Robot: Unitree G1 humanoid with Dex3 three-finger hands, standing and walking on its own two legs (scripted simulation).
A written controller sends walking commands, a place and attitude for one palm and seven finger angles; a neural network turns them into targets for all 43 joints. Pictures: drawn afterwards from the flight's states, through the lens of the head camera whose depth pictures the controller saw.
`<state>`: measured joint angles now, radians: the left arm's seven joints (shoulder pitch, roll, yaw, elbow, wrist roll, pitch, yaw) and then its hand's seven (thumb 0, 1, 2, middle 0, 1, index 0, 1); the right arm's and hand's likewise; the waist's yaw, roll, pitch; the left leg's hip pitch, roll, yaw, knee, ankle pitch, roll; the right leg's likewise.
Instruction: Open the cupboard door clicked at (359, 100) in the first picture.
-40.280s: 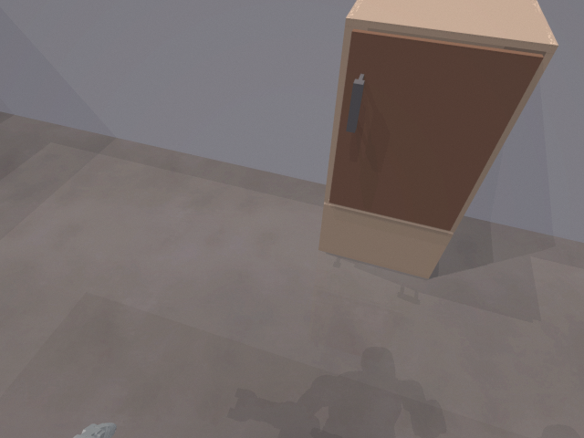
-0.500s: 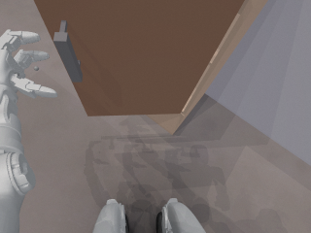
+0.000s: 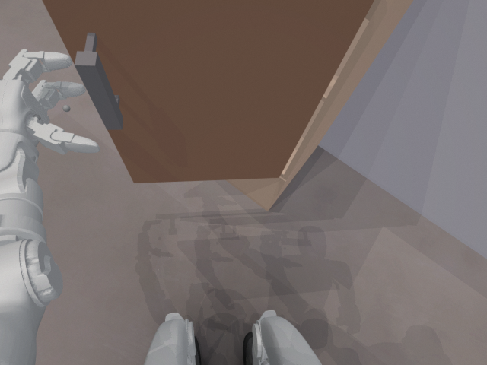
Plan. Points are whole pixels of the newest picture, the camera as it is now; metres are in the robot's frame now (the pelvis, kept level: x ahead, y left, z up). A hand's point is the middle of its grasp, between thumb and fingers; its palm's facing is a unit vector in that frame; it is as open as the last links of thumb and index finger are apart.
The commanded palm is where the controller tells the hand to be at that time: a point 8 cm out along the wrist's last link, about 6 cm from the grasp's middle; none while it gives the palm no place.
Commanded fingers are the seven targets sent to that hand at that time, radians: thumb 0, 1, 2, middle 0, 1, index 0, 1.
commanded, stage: slide the fingers in behind the handle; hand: left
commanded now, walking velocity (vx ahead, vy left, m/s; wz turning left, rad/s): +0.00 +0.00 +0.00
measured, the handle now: (104, 84) +0.54 +0.19 +0.06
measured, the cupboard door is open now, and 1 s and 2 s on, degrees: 43 42 42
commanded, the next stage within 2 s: close the thumb around the handle in 1.26 s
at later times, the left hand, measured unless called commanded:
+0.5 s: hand (91, 109) +0.50 +0.20 +0.06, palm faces +0.02 -1.00 -0.01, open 14.0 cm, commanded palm +0.47 +0.24 +0.06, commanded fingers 0.00 -0.50 0.30 -0.30 -1.20 -0.30 -1.20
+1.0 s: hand (112, 110) +0.49 +0.17 +0.06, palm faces +0.03 -1.00 -0.01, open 14.0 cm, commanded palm +0.47 +0.22 +0.06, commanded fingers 0.00 -0.50 0.30 -0.30 -1.20 -0.30 -1.20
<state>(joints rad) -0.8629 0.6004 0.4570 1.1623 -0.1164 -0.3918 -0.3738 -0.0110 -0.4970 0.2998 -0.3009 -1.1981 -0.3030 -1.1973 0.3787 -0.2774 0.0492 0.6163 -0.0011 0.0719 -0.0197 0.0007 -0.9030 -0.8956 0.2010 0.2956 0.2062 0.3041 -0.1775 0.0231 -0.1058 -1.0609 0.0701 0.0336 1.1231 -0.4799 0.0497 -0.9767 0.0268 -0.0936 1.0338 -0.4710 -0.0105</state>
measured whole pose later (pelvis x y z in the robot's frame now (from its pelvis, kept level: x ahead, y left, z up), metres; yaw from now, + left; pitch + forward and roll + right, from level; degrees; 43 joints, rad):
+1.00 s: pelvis +0.00 -0.02 +0.00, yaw +1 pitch +22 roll -3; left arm -0.84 0.45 0.38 1.15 -0.09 -0.45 -0.22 -0.01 -0.50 0.30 -0.30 -1.20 -0.30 -1.20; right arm 0.37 -0.26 0.03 0.63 0.00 0.07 0.01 0.00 -0.90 -0.90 0.20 0.30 0.21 0.30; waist -0.17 0.03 -0.12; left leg -1.02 0.07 0.04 1.11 -0.47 0.03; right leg -0.95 0.02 -0.09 1.05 -0.48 -0.03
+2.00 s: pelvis +0.00 -0.01 +0.00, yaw +1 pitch +23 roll -3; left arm -0.85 0.43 0.36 1.15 -0.09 -0.45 -0.21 0.01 0.70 0.82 -0.39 -1.33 -0.39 -1.33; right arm 0.38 -0.26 0.03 0.63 -0.01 0.07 0.01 0.00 -0.90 -0.90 0.20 0.30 0.20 0.30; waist -0.17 0.04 -0.12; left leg -1.03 0.06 0.04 1.11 -0.48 0.03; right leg -0.96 0.02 -0.08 1.05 -0.49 -0.02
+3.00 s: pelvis +0.02 -0.04 +0.03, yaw +3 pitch +12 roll +1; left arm 0.25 -0.10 -0.19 0.11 0.07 -0.33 0.46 0.01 0.64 0.70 -0.37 -1.34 -0.40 -1.35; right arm 0.16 -0.14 0.03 0.49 -0.05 0.03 0.03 0.01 -0.91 -0.90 0.20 0.30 0.20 0.30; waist -0.01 0.02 -0.15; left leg -0.70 0.04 0.03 0.97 -0.46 -0.02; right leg -0.66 0.01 -0.09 0.98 -0.52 -0.06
